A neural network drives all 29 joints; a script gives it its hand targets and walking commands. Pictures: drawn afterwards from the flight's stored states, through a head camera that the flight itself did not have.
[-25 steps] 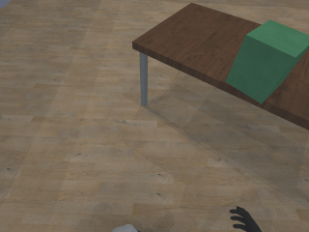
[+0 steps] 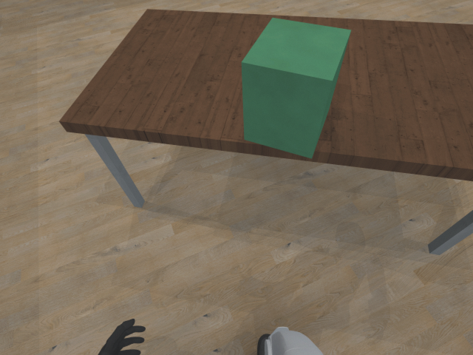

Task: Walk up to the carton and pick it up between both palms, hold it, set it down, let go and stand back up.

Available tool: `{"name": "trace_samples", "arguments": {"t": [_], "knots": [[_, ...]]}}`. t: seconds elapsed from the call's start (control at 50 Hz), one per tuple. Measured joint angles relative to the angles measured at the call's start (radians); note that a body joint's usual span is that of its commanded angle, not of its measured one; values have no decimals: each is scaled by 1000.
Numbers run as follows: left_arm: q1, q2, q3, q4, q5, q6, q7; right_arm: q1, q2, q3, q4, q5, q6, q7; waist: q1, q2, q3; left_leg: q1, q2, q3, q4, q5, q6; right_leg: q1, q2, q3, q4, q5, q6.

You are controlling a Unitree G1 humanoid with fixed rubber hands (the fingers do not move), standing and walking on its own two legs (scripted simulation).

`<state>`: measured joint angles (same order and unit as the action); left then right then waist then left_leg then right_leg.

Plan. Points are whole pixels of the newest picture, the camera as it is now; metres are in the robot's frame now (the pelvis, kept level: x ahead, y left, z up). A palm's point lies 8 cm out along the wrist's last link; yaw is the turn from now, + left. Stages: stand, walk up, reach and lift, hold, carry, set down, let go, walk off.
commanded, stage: walk up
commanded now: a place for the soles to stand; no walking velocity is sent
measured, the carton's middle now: (292, 90) +0.73 -0.16 -0.03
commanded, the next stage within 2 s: none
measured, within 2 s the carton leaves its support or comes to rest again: neither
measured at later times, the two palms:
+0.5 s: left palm (122, 314) +0.21 +0.23 -0.11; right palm (402, 296) +0.21 -0.29 -0.09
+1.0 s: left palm (188, 224) +0.37 +0.11 -0.08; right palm (452, 344) +0.14 -0.37 -0.13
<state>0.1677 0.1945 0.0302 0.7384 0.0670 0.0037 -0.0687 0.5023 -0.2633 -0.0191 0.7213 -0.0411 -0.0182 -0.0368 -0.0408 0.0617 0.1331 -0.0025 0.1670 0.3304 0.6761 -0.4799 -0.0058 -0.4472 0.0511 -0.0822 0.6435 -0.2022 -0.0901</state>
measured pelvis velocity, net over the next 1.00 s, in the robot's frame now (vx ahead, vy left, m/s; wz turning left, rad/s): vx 0.19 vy -0.10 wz -0.33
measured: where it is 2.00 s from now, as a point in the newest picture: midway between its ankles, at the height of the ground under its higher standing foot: (277, 351)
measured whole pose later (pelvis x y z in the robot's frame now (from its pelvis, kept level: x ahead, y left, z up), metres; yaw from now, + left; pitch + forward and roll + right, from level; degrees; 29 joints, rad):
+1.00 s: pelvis +0.19 -0.10 +0.00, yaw -19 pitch -3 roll +2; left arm 0.21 0.22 0.03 0.73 0.00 0.03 0.00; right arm 0.37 -0.31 -0.02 0.69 -0.01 0.05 -0.02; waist -0.02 0.07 0.13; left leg -0.34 0.10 0.07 0.93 -0.60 -0.01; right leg -0.41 -0.02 0.02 0.69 -0.22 0.00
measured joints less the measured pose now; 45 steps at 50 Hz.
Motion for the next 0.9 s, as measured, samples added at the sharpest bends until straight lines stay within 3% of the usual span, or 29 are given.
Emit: {"name": "trace_samples", "arguments": {"t": [0.02,0.08,0.14,0.24,0.3,0.44,0.46,0.48,0.52,0.58,0.62,0.7,0.78,0.86,0.9], "knots": [[5,15,4,-5,-4,-8,9,-1,7,2,-4,6,8,5,15,-10,0,-46,2,-47,133,-8,20,-1,10,9,30,-18,-11],[50,66,26,9,-36,-7,47,-14,26,8,-33,19,26,25,56,-85,-20,-209,-82,-185,491,-61,38,54,1,63,36,-35,-33],[116,87,33,27,-43,0,72,-53,14,-8,-83,17,13,41,85,-101,-35,-352,-92,-250,602,23,45,164,8,97,-67,-7,-26],[201,63,23,66,-50,4,57,-159,-24,-42,-146,11,-14,49,94,-33,-36,-509,-48,-327,447,196,24,284,55,132,-179,-26,-32],[226,48,17,62,-45,3,42,-184,-20,-43,-131,12,-3,40,96,-3,-47,-533,-44,-323,315,261,5,322,78,138,-217,-31,-36],[249,58,12,-25,-27,10,38,-205,30,0,-69,8,8,-14,136,-49,-34,-430,-102,-250,-11,299,11,310,127,178,-165,-100,-41],[256,61,8,-31,-25,15,38,-202,33,2,-68,7,2,-21,135,-57,-34,-393,-113,-238,-69,335,17,296,137,184,-125,-127,-38],[257,68,5,-31,-23,20,39,-200,40,3,-65,4,-6,-28,126,-76,-31,-357,-123,-227,-110,289,28,271,138,189,-58,-161,-24],[233,76,1,-15,-15,33,41,-198,51,6,-63,-12,-15,-41,98,-122,1,-339,-140,-204,-87,241,36,187,121,189,186,-234,59],[216,65,-9,-6,4,61,40,-161,29,-9,-45,-17,-9,-59,64,-85,13,-293,-77,-197,-44,211,29,64,96,117,525,-292,113],[206,78,0,-4,4,77,32,-125,27,-18,-21,-10,-7,-63,46,-80,-4,-244,-44,-185,-75,209,7,-3,49,117,606,-239,128],[158,114,34,-22,-27,69,13,-62,31,-14,17,2,-14,-41,23,-111,-28,-185,-19,-167,-134,218,-9,-87,-45,178,534,-99,136],[102,96,29,-28,-52,32,17,-52,18,-8,22,23,-12,-4,10,-123,-16,-179,-17,-153,-128,208,-29,-70,-106,175,299,-13,145],[66,54,6,-25,-53,18,32,-59,-15,-1,-8,35,3,23,-8,-100,-2,-219,-25,-144,-43,162,-48,28,-113,123,80,60,140],[52,25,3,-12,-50,12,42,-82,-47,-3,-8,37,22,30,-1,-40,7,-251,4,-157,35,115,-54,65,-86,107,29,-46,119]]}}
